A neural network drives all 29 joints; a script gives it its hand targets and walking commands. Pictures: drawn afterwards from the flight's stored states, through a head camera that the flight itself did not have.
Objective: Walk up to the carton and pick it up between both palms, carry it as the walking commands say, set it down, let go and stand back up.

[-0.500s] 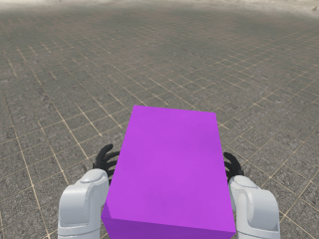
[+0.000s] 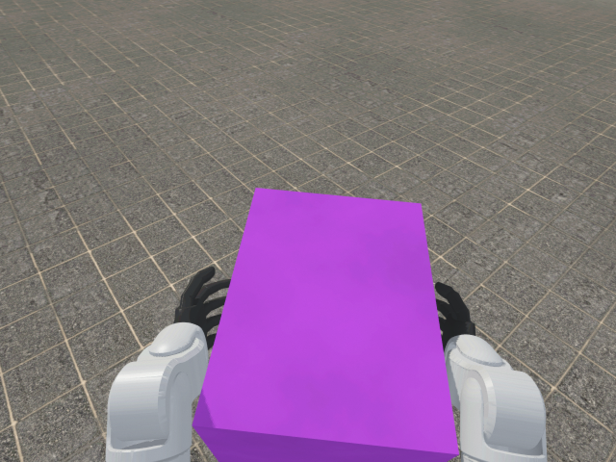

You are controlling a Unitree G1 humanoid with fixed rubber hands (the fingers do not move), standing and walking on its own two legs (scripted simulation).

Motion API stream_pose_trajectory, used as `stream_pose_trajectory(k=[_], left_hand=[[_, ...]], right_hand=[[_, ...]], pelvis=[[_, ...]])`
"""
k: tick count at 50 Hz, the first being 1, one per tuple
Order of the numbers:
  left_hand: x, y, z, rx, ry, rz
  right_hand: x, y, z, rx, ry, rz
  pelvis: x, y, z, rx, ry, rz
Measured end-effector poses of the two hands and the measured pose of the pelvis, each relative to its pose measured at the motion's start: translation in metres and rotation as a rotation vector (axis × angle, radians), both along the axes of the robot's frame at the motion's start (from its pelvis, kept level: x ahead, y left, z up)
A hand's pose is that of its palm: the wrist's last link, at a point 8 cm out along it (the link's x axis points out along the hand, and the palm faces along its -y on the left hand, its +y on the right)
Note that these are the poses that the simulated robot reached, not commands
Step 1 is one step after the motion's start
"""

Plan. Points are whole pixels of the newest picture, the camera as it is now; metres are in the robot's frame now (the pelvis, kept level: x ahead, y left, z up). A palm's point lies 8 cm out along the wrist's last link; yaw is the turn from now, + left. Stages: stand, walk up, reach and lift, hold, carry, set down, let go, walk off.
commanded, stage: carry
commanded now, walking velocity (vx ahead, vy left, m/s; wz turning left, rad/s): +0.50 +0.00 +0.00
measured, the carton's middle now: (322, 348) +0.29 -0.01 +0.02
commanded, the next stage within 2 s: none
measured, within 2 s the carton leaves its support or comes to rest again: neither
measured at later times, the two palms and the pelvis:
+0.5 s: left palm (226, 173) +0.56 +0.15 +0.11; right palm (403, 184) +0.55 -0.15 +0.10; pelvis +0.29 +0.01 +0.02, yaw -1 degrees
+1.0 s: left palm (251, 99) +0.86 +0.14 +0.10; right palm (382, 104) +0.86 -0.16 +0.10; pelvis +0.60 +0.00 +0.01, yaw +1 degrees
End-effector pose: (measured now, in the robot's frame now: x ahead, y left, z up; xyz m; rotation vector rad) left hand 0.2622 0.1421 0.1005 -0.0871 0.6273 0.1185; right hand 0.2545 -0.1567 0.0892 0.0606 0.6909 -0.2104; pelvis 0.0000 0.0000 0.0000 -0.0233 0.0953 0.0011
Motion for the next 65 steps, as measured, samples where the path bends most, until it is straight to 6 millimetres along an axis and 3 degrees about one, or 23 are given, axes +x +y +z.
stream_pose_trajectory(k=[2, 7, 12, 16, 21, 26, 32, 41, 49, 54, 59, 65], left_hand=[[0.022, -0.003, -0.002, 0.007, 0.000, 0.007], [0.073, -0.002, 0.009, 0.008, 0.030, 0.018], [0.134, 0.006, 0.015, -0.005, 0.017, 0.016], [0.187, 0.017, 0.009, -0.026, -0.010, 0.013], [0.250, 0.016, 0.012, -0.014, 0.014, -0.013], [0.308, 0.007, 0.007, -0.005, 0.034, -0.012], [0.382, -0.011, -0.002, 0.028, 0.019, 0.009], [0.483, -0.015, 0.015, 0.025, 0.036, 0.023], [0.588, 0.001, 0.000, -0.013, 0.008, 0.014], [0.648, -0.002, 0.005, -0.004, 0.037, -0.010], [0.709, -0.013, 0.005, -0.005, 0.039, -0.015], [0.785, -0.033, 0.000, 0.027, 0.010, 0.003]], right_hand=[[0.024, -0.003, -0.004, 0.007, 0.000, 0.007], [0.079, -0.002, 0.007, 0.009, 0.029, 0.020], [0.139, 0.005, 0.017, -0.006, 0.016, 0.017], [0.192, 0.017, 0.018, -0.028, -0.012, 0.014], [0.247, 0.016, 0.018, -0.017, 0.012, -0.011], [0.304, 0.007, 0.010, -0.007, 0.033, -0.011], [0.386, -0.011, -0.009, 0.025, 0.017, 0.010], [0.491, -0.015, 0.010, 0.022, 0.032, 0.025], [0.594, 0.001, 0.007, -0.018, 0.004, 0.016], [0.647, -0.002, 0.009, -0.009, 0.034, -0.008], [0.705, -0.013, 0.010, -0.010, 0.035, -0.014], [0.788, -0.033, -0.005, 0.022, 0.006, 0.005]], pelvis=[[0.024, -0.004, -0.003, 0.001, -0.027, 0.006], [0.079, -0.006, 0.013, 0.010, -0.037, 0.020], [0.140, 0.001, 0.018, 0.012, -0.039, 0.018], [0.193, 0.013, 0.009, 0.007, -0.012, 0.013], [0.251, 0.017, 0.017, -0.013, 0.023, -0.012], [0.307, 0.009, 0.018, -0.012, 0.015, -0.012], [0.386, -0.012, 0.001, 0.013, -0.021, 0.010], [0.489, -0.018, 0.022, 0.038, -0.038, 0.025], [0.593, -0.003, 0.006, 0.026, -0.015, 0.016], [0.649, 0.000, 0.016, 0.000, 0.014, -0.007], [0.707, -0.010, 0.019, -0.008, 0.013, -0.013], [0.787, -0.032, 0.002, 0.013, -0.014, 0.006]])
